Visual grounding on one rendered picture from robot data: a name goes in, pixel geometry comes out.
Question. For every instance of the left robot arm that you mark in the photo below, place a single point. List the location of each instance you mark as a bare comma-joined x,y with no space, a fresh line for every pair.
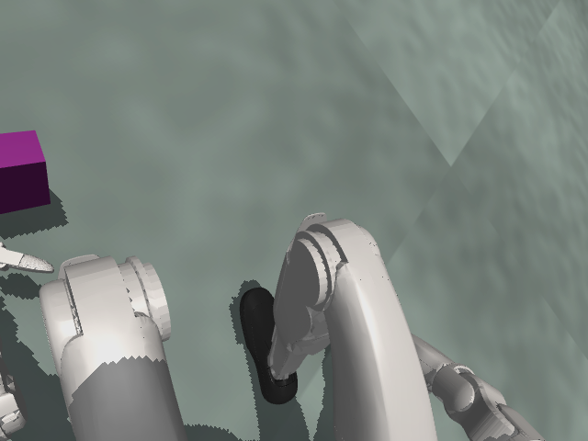
13,409

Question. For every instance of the carton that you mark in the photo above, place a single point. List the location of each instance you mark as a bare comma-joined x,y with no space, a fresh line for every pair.
23,172

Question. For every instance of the right robot hand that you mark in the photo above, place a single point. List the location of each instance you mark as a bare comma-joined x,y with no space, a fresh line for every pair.
431,359

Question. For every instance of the right robot foot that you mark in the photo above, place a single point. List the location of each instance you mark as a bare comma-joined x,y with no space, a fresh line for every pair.
257,319

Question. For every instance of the right robot arm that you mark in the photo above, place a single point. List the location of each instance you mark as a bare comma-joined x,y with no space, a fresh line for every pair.
479,407

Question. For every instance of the left robot hand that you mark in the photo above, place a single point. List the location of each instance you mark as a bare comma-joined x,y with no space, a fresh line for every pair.
25,262

